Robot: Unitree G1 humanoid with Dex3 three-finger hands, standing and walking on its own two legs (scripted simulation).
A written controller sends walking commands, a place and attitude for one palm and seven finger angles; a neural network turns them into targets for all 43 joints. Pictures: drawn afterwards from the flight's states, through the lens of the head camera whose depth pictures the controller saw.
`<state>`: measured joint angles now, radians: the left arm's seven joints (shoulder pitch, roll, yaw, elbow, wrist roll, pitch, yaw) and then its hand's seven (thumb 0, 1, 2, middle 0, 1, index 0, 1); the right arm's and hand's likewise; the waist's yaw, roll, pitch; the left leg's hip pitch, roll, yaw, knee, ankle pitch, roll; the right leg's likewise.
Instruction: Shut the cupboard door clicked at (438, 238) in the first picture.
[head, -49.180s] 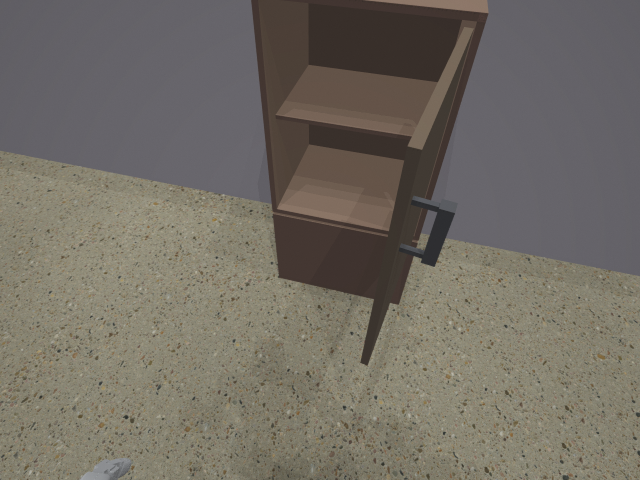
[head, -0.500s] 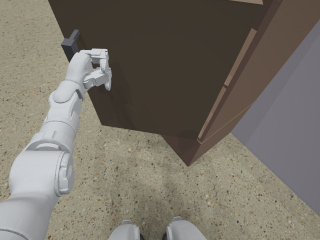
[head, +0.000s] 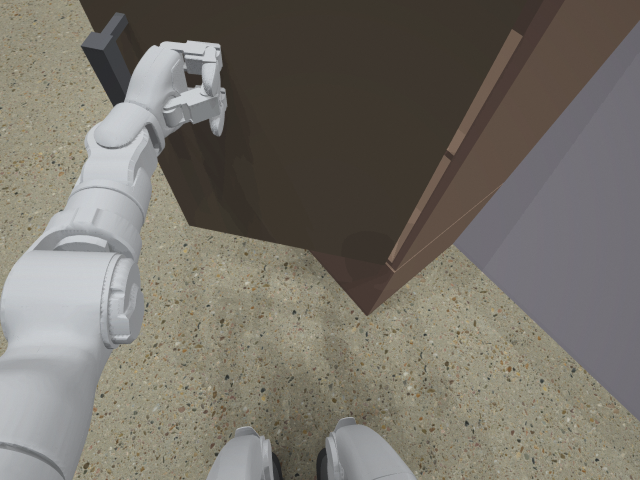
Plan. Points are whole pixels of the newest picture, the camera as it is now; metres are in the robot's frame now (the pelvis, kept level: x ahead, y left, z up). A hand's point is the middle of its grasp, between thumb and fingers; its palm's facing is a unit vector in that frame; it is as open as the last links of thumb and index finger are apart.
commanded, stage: push the door shut along its arc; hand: left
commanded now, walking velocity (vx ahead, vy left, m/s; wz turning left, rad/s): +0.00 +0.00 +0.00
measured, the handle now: (128, 77) +0.58 +0.16 +0.12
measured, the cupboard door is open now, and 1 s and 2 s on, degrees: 39 27 27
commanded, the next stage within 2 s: pull the fist back off the door in 0.36 s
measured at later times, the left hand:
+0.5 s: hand (251, 79) +0.56 +0.02 +0.13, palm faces -0.46 -0.89 +0.01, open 3.6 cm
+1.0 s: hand (255, 84) +0.53 +0.01 +0.14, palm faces -0.04 -1.00 -0.03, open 3.1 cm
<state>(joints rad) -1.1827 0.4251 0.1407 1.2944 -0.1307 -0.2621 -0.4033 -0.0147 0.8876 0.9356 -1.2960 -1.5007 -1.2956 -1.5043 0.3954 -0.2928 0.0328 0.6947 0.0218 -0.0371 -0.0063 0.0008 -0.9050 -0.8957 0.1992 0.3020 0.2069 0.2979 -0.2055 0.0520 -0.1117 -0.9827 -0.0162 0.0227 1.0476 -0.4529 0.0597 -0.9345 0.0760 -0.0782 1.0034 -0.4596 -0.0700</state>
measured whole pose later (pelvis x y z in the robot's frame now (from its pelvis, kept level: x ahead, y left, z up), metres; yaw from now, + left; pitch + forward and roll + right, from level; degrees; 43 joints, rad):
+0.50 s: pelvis +0.00 -0.01 -0.01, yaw +1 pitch +26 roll -2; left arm -1.36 0.41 0.11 1.36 -0.13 -0.17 -0.39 0.03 1.03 1.03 -1.30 -1.50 -1.30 -1.50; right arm 0.36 -0.29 0.03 0.75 0.00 -0.09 -0.03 0.00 -0.91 -0.90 0.20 0.30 0.21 0.30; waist -0.23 0.05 -0.12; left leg -1.08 -0.02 0.01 1.12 -0.48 0.05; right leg -1.03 0.08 -0.10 1.08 -0.50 -0.08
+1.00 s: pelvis +0.01 -0.03 +0.02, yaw -1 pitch +20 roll +0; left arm -1.02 0.22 0.24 1.19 -0.02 -0.38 0.09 0.02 0.90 0.90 -1.30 -1.50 -1.30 -1.50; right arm 0.49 -0.27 0.00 0.67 -0.02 -0.01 0.10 0.00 -0.91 -0.90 0.20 0.30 0.21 0.30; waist -0.18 0.05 -0.15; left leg -0.84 0.00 0.04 0.92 -0.42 0.02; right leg -0.82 0.10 -0.05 0.91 -0.44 -0.10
